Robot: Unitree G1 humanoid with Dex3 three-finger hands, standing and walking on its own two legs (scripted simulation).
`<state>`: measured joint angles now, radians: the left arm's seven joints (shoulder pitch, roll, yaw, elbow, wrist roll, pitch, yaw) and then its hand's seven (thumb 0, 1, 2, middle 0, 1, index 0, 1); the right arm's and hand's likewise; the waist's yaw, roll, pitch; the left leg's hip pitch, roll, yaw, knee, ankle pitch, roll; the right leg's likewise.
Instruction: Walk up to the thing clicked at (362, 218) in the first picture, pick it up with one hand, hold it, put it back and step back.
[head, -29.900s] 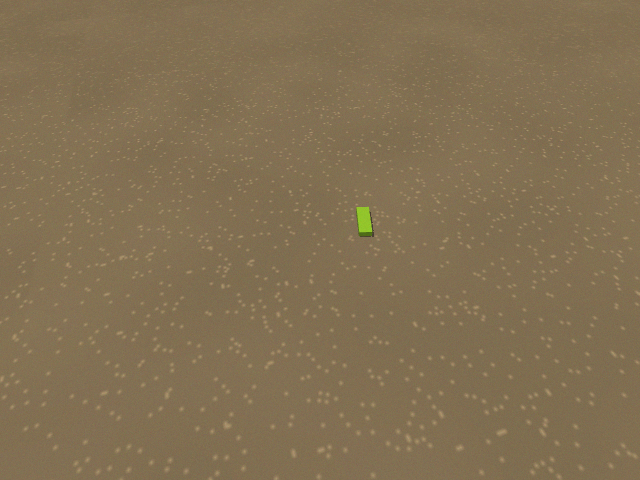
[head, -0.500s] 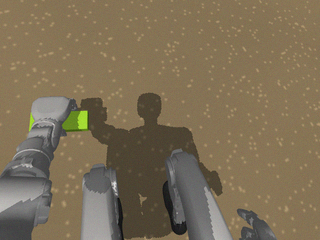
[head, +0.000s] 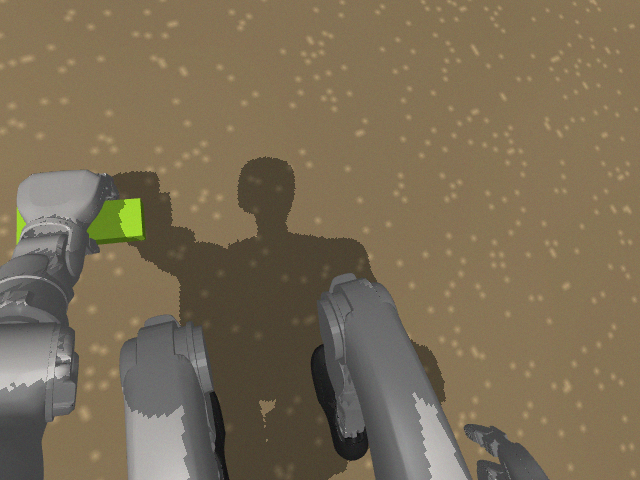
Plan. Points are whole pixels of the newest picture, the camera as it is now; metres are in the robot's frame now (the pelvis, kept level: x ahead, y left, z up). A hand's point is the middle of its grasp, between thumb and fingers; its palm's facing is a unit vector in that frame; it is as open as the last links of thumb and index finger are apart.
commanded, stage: crouch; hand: left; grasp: from above
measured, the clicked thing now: (84, 224) +0.47 +0.24 -0.22
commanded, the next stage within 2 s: lower in 0.36 s
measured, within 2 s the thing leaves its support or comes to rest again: rests again in 1.58 s
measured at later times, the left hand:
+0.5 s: hand (89, 226) +0.47 +0.23 -0.22, palm faces -0.47 +0.00 -0.88, open 8.3 cm
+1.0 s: hand (104, 233) +0.47 +0.23 -0.28, palm faces -0.48 -0.02 -0.88, open 8.3 cm
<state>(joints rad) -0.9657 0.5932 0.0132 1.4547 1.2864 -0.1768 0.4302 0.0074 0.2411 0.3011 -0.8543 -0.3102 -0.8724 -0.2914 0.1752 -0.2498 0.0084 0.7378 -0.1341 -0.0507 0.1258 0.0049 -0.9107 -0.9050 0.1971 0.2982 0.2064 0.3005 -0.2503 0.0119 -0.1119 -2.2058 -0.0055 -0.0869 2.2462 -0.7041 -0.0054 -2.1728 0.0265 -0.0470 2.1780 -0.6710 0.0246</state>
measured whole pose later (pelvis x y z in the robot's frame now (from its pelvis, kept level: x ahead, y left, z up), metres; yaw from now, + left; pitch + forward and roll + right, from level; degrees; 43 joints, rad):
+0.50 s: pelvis +0.00 +0.00 -0.04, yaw -2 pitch +36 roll -7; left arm -1.02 0.67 0.03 1.53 1.30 -0.19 0.45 0.01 0.26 0.25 -0.86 -0.29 -0.88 -0.28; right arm 0.17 -0.27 0.07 0.74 -0.16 -0.07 0.14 0.00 -0.91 -0.91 0.20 0.30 0.21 0.30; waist -0.28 0.00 -0.05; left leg -2.30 -0.01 -0.12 2.38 -0.71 -0.02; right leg -2.26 0.03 -0.08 2.30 -0.66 0.02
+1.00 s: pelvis +0.00 +0.00 -0.07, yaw -4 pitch +33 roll -9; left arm -1.03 0.76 0.06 1.61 1.33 -0.22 0.53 0.01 0.27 0.24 -0.87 -0.28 -0.89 -0.26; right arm 0.16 -0.29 0.14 0.73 -0.20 -0.12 0.19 0.00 -0.91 -0.90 0.20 0.30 0.21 0.30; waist -0.33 -0.05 0.03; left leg -2.35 -0.01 -0.16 2.49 -0.72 -0.02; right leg -2.30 0.05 -0.11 2.37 -0.66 0.03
